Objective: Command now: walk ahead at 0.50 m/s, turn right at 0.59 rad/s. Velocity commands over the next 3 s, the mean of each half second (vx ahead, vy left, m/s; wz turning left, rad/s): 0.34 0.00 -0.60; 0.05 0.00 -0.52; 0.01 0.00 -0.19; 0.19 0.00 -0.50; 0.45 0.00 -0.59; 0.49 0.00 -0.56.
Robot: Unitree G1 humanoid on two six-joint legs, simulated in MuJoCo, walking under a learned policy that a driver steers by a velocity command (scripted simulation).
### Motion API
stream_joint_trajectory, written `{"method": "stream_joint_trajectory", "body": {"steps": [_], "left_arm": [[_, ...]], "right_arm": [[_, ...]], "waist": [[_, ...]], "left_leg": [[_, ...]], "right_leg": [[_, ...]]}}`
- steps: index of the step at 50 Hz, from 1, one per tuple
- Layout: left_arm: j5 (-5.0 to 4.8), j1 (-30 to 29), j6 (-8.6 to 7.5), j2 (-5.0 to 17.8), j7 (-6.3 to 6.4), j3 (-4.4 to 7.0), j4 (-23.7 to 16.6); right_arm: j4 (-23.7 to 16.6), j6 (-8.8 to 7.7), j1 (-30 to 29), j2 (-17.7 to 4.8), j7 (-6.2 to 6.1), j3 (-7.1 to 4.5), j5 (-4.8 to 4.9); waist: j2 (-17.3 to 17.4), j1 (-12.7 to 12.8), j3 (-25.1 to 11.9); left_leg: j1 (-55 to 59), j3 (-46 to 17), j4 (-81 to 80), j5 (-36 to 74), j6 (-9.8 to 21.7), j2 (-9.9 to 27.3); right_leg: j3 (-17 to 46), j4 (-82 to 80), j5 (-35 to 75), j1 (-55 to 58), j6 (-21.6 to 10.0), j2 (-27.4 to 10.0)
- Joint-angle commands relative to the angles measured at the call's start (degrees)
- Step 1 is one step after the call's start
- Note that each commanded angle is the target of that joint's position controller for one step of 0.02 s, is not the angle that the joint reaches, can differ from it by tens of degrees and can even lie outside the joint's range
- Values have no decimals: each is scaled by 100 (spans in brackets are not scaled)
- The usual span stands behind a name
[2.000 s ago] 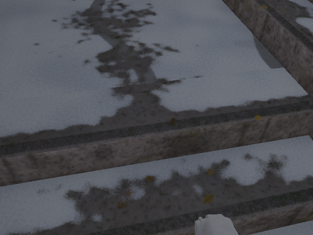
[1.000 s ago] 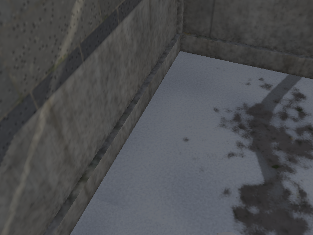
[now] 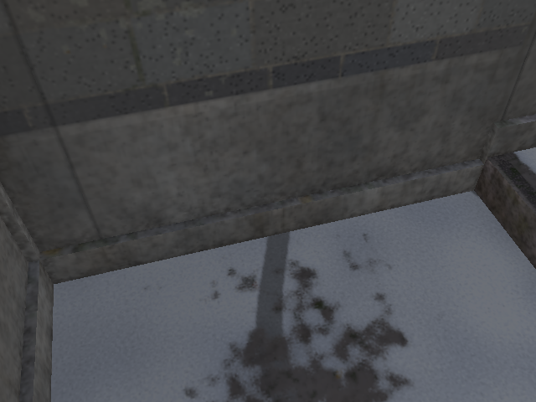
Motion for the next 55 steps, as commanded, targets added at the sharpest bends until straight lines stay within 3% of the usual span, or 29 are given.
{"method": "stream_joint_trajectory", "body": {"steps": [1,5,6,8,11,13,14,15,16,17,18,20,21,24,26,27,33,37,39,40,41,42,43,44,47,50,52,54,55], "left_arm": [[-28,84,-46,-148,-211,-90,-208],[18,-733,1,-130,-146,-174,-490],[-913,-1614,224,-34,179,-112,-1155],[-802,-1533,427,11,299,-168,-1413],[-690,-1572,492,133,361,-125,-1758],[-420,-359,397,464,405,81,-1486],[-370,472,358,1028,491,310,-1265],[-252,1208,395,1675,689,467,-1076],[-109,950,281,1872,628,386,-1366],[-20,1101,252,1455,553,341,-1512],[-100,837,208,1256,506,281,-1412],[-412,3,201,965,507,201,-1519],[-333,-92,193,923,498,187,-1562],[-254,-122,223,945,532,214,-1619],[-278,13,295,1092,640,278,-1674],[-299,59,314,1143,691,290,-1725],[-302,48,491,1176,753,306,-1994],[-374,-16,545,1072,720,235,-2098],[-469,-233,558,1099,716,239,-2183],[-470,-169,535,909,733,200,-2234],[-364,62,513,542,701,62,-2236],[-290,522,523,700,662,57,-2385],[-243,420,457,1372,645,236,-2252],[-307,160,477,1414,645,255,-2206],[-254,-58,604,706,632,-10,-2176],[-294,-406,549,234,543,-239,-2213],[-335,-337,544,479,572,-145,-2104],[-306,-227,586,638,593,-81,-1938],[-181,-178,610,801,620,-60,-1979]], "right_arm": [[-415,-152,-478,-117,112,88,-276],[-71,-158,351,-299,86,131,-371],[215,16,376,-1154,-129,-207,299],[242,165,492,-1223,-289,-232,281],[125,291,222,-1226,-310,-359,259],[-49,297,-29,-1357,-324,-422,452],[-79,251,106,-1225,-352,-380,433],[-403,166,-47,-864,-360,-290,128],[-649,-2,798,-514,-229,-98,100],[-576,-85,420,-872,-159,-224,309],[-781,-68,-88,-679,-189,-168,378],[-775,168,-332,-943,-374,-258,141],[-854,306,-299,-1038,-412,-302,122],[-1112,464,-570,-781,-457,-238,183],[-1192,462,-801,-812,-464,-249,103],[-1209,473,-922,-777,-437,-239,49],[-1586,548,-1801,-741,-369,-235,199],[-1699,465,-1797,-831,-263,-282,211],[-1615,443,-1340,-830,-190,-291,205],[-1468,476,-1079,-954,-156,-329,161],[-1480,509,-817,-1116,-128,-343,90],[-1506,533,-874,-1309,-125,-399,-62],[-1707,534,-1153,-1154,-172,-371,10],[-1778,581,-1331,-941,-257,-315,107],[-1700,670,-1314,-960,-349,-235,224],[-1608,723,-1260,-880,-315,-179,244],[-1559,687,-1018,-1124,-273,-248,252],[-1543,627,-724,-1138,-220,-249,223],[-1538,564,-635,-1046,-174,-213,177]], "waist": [[268,365,248],[234,74,636],[-244,54,1034],[280,38,790],[810,228,851],[760,829,102],[620,1151,-449],[-779,1039,-863],[-1464,583,-2429],[-445,958,-2557],[-503,857,-1779],[125,344,-811],[97,163,-691],[-243,25,-619],[-357,76,-670],[-381,112,-656],[-695,368,-444],[-875,302,-495],[-824,-53,-466],[-628,-53,-571],[341,-25,-883],[2034,334,-1161],[1493,293,-1241],[1180,238,-1017],[663,333,-623],[1017,247,-686],[1337,235,-550],[1162,286,-348],[904,271,-306]], "left_leg": [[-160,-434,-1125,1124,1175,1580],[-18,156,-1085,1042,978,1595],[-68,-36,-776,1000,568,1542],[399,83,-493,741,411,1577],[699,202,239,2354,276,1709],[624,392,1861,4839,164,1413],[-103,419,3079,4111,-108,1105],[-2196,341,5290,-623,-491,596],[-3477,-931,7228,-3031,-706,-190],[-3573,-1718,7795,-2698,-616,-63],[-4077,-1593,7913,-2107,-527,93],[-3764,-1582,7082,-1373,-499,505],[-3351,-1624,6780,-1257,-459,554],[-3223,-1651,5597,-984,-455,357],[-3294,-1668,4943,-676,-550,206],[-3301,-1674,4607,-413,-580,170],[-3081,-1911,3270,-121,-533,-91],[-2336,-1842,2669,-740,-488,-240],[-1340,-1744,1429,7,-331,-190],[-515,-1843,1322,919,-200,153],[490,-2547,1316,3090,311,1134],[719,-4150,1052,4451,1593,2287],[368,-4437,977,4191,1967,2620],[179,-3743,1052,3709,1658,2181],[-317,-2652,943,3066,1030,1358],[-567,-1994,795,2382,788,804],[-606,-2079,816,1639,813,884],[-911,-2115,921,1069,594,828],[-1190,-2076,1154,884,272,778]], "right_leg": [[260,-239,1074,-246,-19,-537],[-138,-1663,1666,-19,118,-567],[-104,-1872,1649,-126,246,-358],[-232,-2545,1393,179,399,-229],[-586,-2959,63,687,262,18],[-1130,-3620,377,2270,28,787],[-711,-3986,1344,3816,-197,809],[910,-3394,4453,5580,-562,-369],[3694,-4139,4226,6941,-2015,-1806],[3659,-4741,3569,6344,-1947,-1670],[2744,-4753,3323,5685,-1653,-1420],[1777,-4791,3010,3721,-1010,-990],[1668,-4893,2921,3096,-929,-853],[1515,-4870,3109,2681,-865,-491],[1509,-4815,2924,2665,-825,-449],[1567,-4911,2585,2603,-782,-465],[2306,-4880,-261,2629,-483,-245],[2559,-4518,299,2718,-445,-65],[2505,-4109,684,2534,-146,199],[2279,-3777,539,2123,51,477],[1544,-2522,-1070,1523,343,1045],[1026,-1212,-3185,734,768,1567],[1174,90,-2944,543,993,1174],[1064,559,-2545,502,1050,1042],[642,12,-1879,751,1115,783],[78,-2182,-1820,1927,1076,486],[-137,-3196,-1415,2448,1028,505],[-297,-4400,-339,3133,829,656],[89,-4438,139,3425,661,397]]}}
Next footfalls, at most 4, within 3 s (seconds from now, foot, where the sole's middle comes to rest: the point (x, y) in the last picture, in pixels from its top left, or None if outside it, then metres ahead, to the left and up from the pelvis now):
0.28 right None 0.29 -0.18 -0.79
0.80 left None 0.42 -0.02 -0.79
1.10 right None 0.23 -0.23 -0.79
1.86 right None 0.24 -0.24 -0.79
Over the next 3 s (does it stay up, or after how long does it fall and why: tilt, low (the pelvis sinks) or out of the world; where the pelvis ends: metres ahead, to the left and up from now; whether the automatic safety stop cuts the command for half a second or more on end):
stays up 0.48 -0.66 -0.01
